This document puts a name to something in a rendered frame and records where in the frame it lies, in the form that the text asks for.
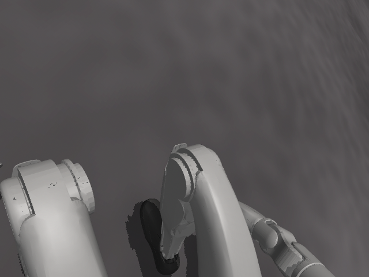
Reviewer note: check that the right robot arm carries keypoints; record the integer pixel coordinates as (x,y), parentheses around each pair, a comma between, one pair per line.
(291,258)

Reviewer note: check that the right robot foot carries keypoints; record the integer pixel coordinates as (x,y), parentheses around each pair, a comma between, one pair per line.
(151,224)

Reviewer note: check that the right robot hand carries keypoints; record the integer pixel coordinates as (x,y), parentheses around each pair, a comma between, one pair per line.
(251,216)

